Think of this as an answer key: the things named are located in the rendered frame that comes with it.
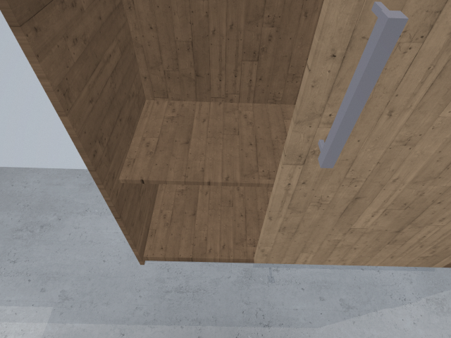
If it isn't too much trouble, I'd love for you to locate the wardrobe door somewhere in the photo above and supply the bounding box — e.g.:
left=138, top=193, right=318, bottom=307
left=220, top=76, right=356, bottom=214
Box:
left=254, top=0, right=451, bottom=268

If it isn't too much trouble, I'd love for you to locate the handle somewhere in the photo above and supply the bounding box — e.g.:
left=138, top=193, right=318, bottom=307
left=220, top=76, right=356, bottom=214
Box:
left=318, top=1, right=409, bottom=168

